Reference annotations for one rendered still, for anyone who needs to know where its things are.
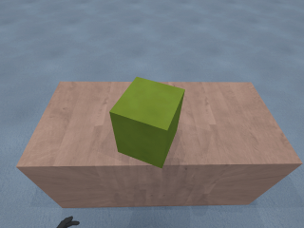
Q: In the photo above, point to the left robot hand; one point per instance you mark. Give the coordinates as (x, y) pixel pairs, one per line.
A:
(67, 222)

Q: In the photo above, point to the pedestal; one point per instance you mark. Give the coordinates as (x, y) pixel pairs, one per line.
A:
(228, 149)

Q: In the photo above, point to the carton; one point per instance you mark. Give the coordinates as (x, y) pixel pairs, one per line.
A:
(145, 120)

